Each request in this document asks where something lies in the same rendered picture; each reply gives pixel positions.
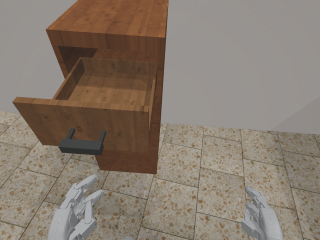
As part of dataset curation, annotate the cabinet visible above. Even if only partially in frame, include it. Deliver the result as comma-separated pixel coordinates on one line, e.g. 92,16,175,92
45,0,169,174

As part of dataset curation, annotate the drawer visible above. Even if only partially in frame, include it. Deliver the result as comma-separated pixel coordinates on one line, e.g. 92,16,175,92
12,57,158,153

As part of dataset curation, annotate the robot right hand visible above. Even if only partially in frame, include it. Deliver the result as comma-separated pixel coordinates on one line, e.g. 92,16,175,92
241,186,284,240

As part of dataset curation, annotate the robot left hand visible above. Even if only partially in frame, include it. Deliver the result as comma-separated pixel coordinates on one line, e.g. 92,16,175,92
47,174,104,240

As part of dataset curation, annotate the handle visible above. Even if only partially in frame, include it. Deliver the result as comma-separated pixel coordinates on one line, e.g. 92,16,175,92
58,128,106,156

